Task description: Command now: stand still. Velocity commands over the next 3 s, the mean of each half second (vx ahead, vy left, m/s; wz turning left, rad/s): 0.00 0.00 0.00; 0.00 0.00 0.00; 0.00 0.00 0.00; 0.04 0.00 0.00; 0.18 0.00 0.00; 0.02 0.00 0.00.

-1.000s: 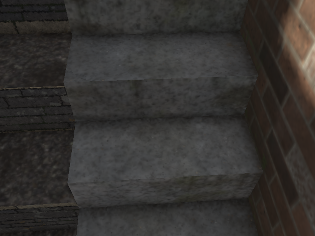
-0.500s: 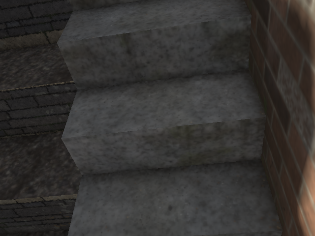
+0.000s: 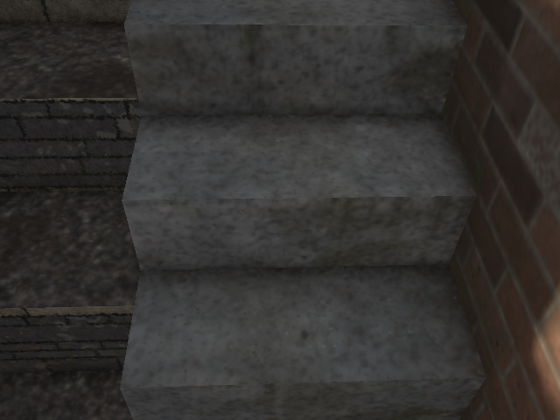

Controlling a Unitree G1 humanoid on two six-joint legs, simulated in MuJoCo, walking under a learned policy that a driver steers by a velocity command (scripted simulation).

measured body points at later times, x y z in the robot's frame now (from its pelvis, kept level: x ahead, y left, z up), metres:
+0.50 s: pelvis +0.02 +0.03 +0.03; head +0.05 +0.03 +0.48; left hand +0.10 +0.29 -0.11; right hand +0.15 -0.20 -0.09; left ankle +0.05 +0.16 -0.72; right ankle +0.00 -0.12 -0.72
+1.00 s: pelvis +0.03 +0.05 +0.03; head +0.04 +0.04 +0.48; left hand +0.10 +0.33 -0.10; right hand +0.18 -0.17 -0.09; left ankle +0.05 +0.16 -0.72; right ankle +0.00 -0.12 -0.72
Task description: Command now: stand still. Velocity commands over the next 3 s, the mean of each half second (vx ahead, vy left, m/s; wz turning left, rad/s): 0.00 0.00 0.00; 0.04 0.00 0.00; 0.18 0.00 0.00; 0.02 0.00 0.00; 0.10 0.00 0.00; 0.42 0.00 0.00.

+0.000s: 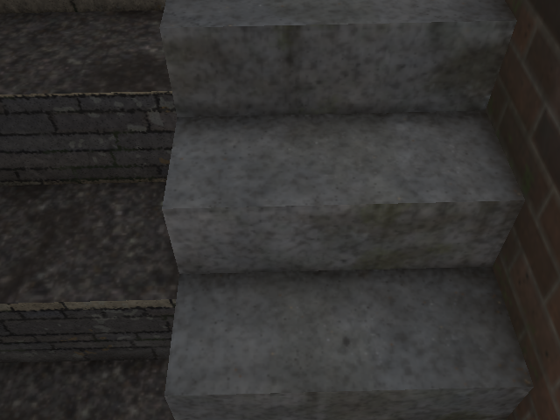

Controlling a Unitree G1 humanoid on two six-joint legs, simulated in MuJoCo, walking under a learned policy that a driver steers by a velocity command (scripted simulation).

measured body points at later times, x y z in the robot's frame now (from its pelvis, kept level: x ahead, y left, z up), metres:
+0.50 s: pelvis +0.00 +0.00 +0.00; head +0.01 -0.01 +0.45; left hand +0.06 +0.28 -0.13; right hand +0.14 -0.23 -0.11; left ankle +0.02 +0.12 -0.75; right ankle -0.03 -0.17 -0.75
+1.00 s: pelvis +0.00 +0.00 +0.00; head +0.01 -0.01 +0.45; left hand +0.07 +0.27 -0.13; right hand +0.13 -0.24 -0.12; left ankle +0.02 +0.12 -0.75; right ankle -0.03 -0.17 -0.75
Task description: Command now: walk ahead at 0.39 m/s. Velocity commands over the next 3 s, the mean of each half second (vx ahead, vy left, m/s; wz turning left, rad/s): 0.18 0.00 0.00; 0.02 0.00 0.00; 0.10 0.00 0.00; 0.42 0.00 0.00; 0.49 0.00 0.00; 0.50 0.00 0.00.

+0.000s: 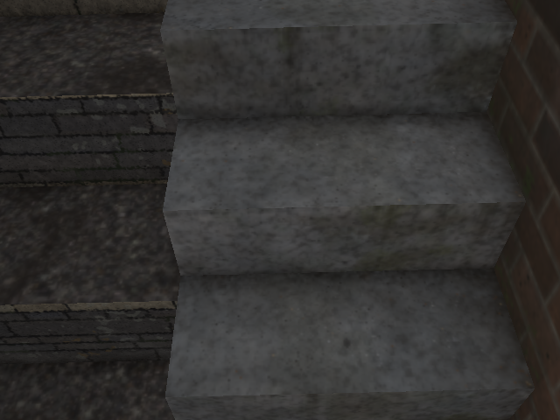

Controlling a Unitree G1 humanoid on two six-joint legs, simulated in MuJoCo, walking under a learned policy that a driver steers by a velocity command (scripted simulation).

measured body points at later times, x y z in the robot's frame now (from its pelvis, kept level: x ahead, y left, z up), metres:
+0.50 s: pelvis +0.02 -0.02 +0.00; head +0.03 -0.04 +0.45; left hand +0.09 +0.26 -0.12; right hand +0.15 -0.26 -0.12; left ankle +0.02 +0.12 -0.75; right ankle -0.04 -0.16 -0.75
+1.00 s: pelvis +0.00 -0.02 +0.00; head +0.01 -0.03 +0.45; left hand +0.05 +0.26 -0.13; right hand +0.10 -0.25 -0.13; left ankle +0.02 +0.12 -0.75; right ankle -0.04 -0.16 -0.75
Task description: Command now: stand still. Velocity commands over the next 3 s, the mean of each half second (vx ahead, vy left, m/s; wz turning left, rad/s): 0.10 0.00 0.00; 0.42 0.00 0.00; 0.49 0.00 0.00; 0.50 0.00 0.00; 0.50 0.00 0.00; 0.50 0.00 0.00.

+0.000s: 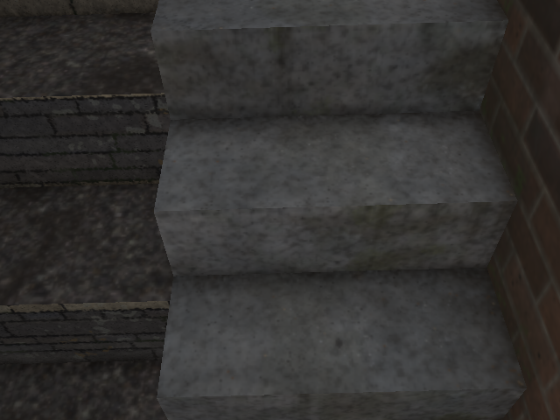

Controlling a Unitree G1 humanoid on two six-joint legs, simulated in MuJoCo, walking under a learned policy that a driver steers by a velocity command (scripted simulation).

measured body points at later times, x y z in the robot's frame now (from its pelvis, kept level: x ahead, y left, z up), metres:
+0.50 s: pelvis +0.01 +0.01 +0.00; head +0.02 +0.00 +0.45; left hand +0.06 +0.28 -0.13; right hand +0.11 -0.22 -0.14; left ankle +0.02 +0.14 -0.75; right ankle -0.04 -0.15 -0.75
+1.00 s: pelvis +0.06 -0.01 -0.01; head +0.06 -0.03 +0.44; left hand +0.16 +0.26 -0.12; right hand +0.21 -0.25 -0.12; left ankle +0.02 +0.14 -0.75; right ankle -0.04 -0.15 -0.75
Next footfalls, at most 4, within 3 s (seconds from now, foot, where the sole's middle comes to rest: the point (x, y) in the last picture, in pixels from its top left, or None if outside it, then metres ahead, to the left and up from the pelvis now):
none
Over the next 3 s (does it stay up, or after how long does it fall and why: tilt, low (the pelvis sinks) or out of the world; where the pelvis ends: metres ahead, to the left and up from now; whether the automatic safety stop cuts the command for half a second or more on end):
stays up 0.04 -0.02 0.00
